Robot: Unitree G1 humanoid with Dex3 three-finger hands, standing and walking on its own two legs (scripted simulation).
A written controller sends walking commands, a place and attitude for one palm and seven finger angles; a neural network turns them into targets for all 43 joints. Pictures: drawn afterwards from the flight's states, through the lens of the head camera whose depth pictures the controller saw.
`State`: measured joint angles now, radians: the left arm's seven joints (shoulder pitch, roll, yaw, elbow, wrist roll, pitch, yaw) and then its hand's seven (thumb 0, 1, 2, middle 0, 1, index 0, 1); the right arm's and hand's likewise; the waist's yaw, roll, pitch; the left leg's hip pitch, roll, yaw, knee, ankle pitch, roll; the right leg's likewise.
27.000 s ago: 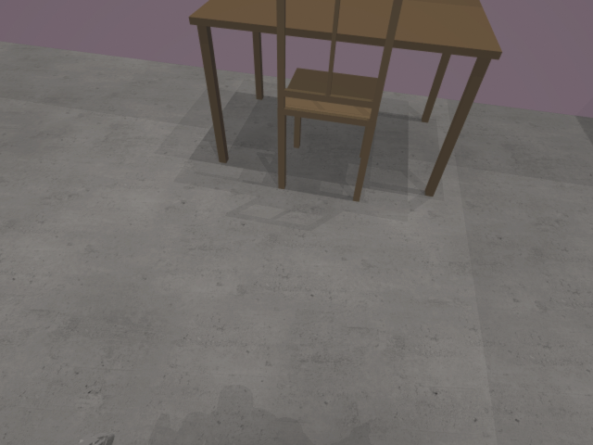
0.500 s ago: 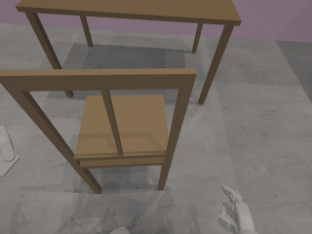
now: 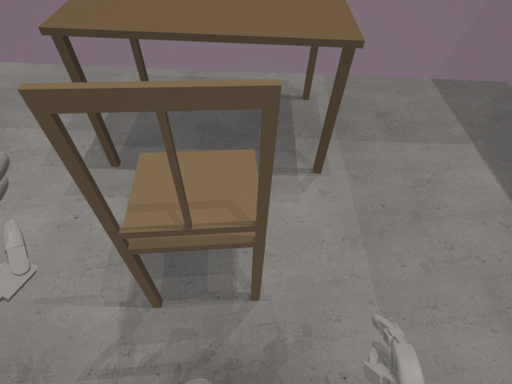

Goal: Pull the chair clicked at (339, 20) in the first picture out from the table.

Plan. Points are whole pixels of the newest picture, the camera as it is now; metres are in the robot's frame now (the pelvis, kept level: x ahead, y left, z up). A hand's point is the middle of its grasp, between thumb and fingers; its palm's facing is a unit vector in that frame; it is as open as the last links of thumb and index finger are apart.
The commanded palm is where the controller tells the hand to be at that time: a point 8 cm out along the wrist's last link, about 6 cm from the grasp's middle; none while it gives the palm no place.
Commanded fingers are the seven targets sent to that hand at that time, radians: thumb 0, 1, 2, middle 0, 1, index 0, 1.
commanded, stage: stop stepping back and stand still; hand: left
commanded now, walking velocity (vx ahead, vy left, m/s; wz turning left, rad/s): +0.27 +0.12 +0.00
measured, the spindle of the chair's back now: (177, 179) +0.51 +0.21 -0.04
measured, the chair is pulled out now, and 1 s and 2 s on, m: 0.61 0.61 0.61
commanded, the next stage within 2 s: let the arm hang, fingers relaxed in 0.56 s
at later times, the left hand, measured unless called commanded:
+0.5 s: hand out of the picture +0.14 +0.26 +0.18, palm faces +0.49 -0.74 -0.46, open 7.4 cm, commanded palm +0.09 +0.30 +0.19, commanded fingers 0.00 0.90 0.90 -0.20 -0.30 -0.20 -0.30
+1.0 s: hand out of the picture +0.05 +0.16 -0.16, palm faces +0.14 -0.98 -0.13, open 6.8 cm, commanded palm none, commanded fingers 0.00 0.90 0.90 -0.20 -0.30 -0.20 -0.30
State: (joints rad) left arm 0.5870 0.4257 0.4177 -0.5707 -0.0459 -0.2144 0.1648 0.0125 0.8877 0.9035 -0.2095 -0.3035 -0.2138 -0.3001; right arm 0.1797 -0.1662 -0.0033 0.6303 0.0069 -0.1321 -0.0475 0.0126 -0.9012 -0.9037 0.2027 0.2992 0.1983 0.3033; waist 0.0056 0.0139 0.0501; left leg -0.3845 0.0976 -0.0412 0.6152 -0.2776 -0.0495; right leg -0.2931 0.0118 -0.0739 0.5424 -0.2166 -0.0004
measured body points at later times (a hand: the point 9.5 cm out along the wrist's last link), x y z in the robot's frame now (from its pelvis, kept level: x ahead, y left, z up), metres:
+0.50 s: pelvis -0.04 -0.01 +0.01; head -0.05 -0.01 +0.46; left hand +0.11 +0.30 +0.20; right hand +0.10 -0.24 -0.09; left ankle -0.05 +0.11 -0.73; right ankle -0.01 -0.12 -0.73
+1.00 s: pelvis -0.03 -0.01 +0.01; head +0.00 +0.02 +0.46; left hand +0.04 +0.21 -0.14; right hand +0.03 -0.24 -0.13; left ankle -0.05 +0.11 -0.73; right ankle -0.01 -0.12 -0.73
